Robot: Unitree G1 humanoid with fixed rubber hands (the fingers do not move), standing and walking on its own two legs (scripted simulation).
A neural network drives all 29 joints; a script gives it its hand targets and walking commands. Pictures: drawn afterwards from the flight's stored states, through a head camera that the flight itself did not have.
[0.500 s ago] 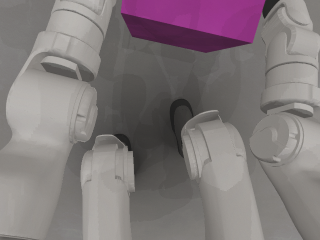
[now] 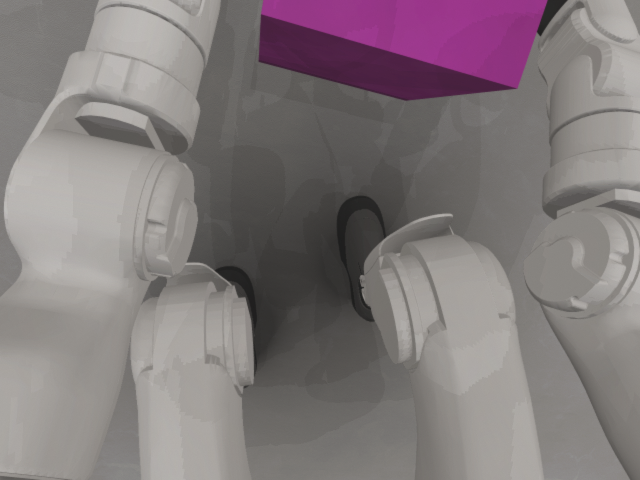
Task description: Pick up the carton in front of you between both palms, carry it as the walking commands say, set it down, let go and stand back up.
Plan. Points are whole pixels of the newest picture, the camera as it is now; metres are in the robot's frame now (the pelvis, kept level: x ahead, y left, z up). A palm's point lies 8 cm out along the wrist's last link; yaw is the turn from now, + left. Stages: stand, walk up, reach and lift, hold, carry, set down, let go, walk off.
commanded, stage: set down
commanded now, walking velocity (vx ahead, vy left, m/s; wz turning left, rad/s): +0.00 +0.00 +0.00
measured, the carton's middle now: out of the picture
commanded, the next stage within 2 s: let go in 1.56 s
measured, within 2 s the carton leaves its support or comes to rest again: neither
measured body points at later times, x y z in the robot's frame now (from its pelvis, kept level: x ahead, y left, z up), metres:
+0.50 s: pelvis -0.01 -0.01 +0.00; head +0.39 -0.02 +0.19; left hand +0.63 +0.04 -0.20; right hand +0.49 -0.32 -0.21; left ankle +0.08 +0.09 -0.35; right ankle +0.15 -0.13 -0.35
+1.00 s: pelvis +0.00 -0.02 +0.07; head +0.36 -0.07 +0.33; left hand +0.65 +0.01 -0.04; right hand +0.50 -0.34 -0.05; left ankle +0.07 +0.09 -0.35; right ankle +0.15 -0.13 -0.35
